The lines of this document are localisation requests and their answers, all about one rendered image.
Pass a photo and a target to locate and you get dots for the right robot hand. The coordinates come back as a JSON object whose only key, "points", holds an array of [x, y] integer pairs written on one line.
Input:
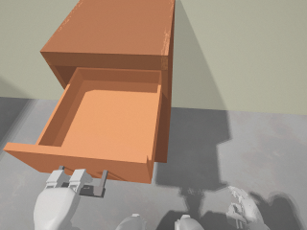
{"points": [[240, 216]]}

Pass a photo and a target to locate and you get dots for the cabinet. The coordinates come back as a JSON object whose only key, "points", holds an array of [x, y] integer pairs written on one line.
{"points": [[119, 34]]}

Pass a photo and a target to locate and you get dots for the drawer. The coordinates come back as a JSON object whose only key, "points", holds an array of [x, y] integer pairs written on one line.
{"points": [[105, 120]]}

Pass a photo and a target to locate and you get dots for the left robot hand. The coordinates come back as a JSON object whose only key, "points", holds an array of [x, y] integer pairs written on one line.
{"points": [[56, 205]]}

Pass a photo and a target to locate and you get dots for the robot left shin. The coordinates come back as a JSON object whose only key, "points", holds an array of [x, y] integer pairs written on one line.
{"points": [[136, 215]]}

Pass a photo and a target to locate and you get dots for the handle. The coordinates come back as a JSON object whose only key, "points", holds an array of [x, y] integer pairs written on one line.
{"points": [[90, 190]]}

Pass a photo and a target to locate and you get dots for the robot right thigh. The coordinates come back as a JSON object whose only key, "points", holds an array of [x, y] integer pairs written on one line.
{"points": [[187, 224]]}

